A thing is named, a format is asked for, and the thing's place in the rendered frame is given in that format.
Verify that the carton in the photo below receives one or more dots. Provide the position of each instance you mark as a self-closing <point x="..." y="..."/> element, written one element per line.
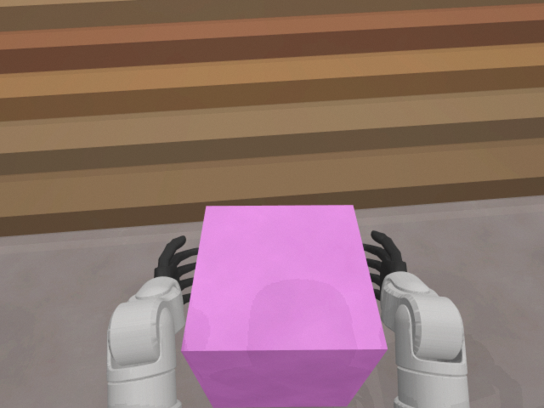
<point x="282" y="310"/>

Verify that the right robot forearm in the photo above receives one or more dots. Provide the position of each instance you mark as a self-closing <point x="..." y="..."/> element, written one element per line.
<point x="430" y="347"/>

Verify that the robot right hand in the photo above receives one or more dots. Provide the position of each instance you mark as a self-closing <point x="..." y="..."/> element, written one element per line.
<point x="390" y="256"/>

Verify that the robot left hand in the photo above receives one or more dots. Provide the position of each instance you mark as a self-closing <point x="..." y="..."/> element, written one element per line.
<point x="168" y="262"/>

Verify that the left robot forearm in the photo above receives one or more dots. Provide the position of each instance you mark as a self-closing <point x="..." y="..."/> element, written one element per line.
<point x="141" y="351"/>

